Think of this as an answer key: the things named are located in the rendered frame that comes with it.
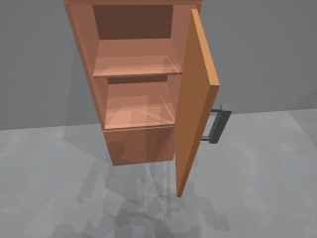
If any handle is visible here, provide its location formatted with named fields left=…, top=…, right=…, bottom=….
left=201, top=104, right=232, bottom=144

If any cupboard door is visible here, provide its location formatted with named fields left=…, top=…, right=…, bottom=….
left=173, top=9, right=220, bottom=197

